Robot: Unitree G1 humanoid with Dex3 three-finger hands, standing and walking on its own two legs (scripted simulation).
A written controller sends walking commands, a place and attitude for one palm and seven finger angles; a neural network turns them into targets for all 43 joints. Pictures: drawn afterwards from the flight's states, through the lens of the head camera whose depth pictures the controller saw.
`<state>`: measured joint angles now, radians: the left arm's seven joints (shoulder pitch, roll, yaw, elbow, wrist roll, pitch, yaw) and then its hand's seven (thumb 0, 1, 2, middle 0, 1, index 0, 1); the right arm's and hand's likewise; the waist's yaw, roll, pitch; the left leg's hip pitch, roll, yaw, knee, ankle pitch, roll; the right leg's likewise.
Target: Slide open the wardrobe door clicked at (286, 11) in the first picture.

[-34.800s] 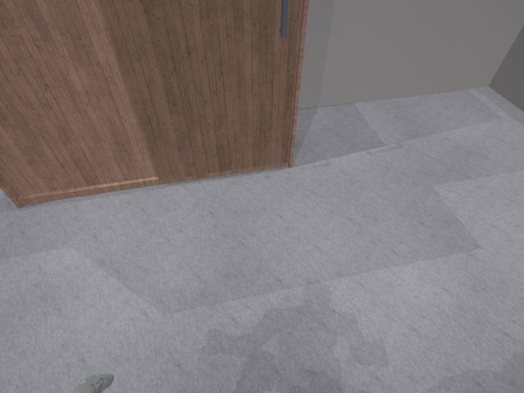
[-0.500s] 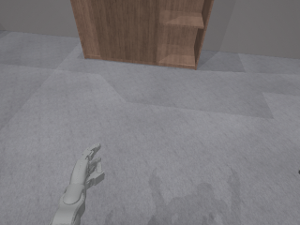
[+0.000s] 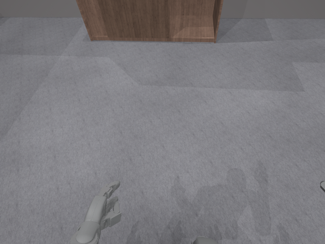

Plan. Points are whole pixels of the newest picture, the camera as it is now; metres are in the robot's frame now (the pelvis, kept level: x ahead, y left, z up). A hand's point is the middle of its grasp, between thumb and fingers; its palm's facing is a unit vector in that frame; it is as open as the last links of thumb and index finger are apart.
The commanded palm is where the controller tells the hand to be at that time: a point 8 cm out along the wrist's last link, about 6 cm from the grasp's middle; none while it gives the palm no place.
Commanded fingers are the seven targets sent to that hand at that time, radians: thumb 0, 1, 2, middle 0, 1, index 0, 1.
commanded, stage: step back with the hand held close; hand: right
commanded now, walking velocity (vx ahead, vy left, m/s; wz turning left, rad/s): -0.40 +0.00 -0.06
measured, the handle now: out of the picture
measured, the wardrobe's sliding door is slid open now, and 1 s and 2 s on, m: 0.49 0.49 0.49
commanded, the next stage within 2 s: stop stepping back and stand still in 0.28 s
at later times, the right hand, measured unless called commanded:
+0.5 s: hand out of the picture +0.01 -0.23 +0.17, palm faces +0.36 +0.81 -0.46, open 7.4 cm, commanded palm -0.04 -0.26 +0.18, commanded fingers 0.00 -0.90 -0.90 0.20 0.30 0.20 0.30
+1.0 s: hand out of the picture -0.07 -0.25 +0.16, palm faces +0.47 +0.76 -0.45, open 7.4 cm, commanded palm -0.12 -0.28 +0.18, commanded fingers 0.00 -0.90 -0.90 0.20 0.30 0.20 0.30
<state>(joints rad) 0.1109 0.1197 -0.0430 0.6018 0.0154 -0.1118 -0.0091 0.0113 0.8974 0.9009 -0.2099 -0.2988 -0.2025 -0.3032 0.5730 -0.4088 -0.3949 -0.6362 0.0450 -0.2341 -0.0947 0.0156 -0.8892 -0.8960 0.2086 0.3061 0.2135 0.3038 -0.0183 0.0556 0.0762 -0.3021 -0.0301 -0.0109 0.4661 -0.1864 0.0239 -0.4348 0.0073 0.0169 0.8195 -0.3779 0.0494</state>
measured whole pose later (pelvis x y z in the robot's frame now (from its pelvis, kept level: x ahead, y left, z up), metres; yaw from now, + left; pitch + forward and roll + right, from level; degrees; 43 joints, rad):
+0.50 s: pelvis -0.18 +0.02 +0.00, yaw -1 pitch +2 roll +1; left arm 0.15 0.14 -0.03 0.61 0.03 -0.13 -0.02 0.01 0.90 0.90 -0.21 -0.30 -0.20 -0.30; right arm 0.56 -0.43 -0.40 -0.61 0.07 -0.20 -0.08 0.02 -0.89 -0.90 0.21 0.31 0.21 0.30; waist -0.05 0.03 0.03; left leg -0.15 -0.08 0.04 0.41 -0.30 0.07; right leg -0.54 0.01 0.05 0.66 -0.21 0.05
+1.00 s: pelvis -0.24 +0.01 -0.01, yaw -5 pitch -1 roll +2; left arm 0.25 0.19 0.00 0.61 0.00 -0.11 0.01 0.01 0.90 0.90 -0.20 -0.30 -0.20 -0.30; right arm 0.56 -0.40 -0.38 -0.54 0.02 -0.25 -0.13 0.02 -0.89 -0.90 0.21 0.31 0.21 0.30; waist -0.01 -0.01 0.00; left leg -0.28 -0.03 0.11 0.59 -0.30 0.05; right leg -0.26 -0.01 -0.03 0.72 -0.43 -0.02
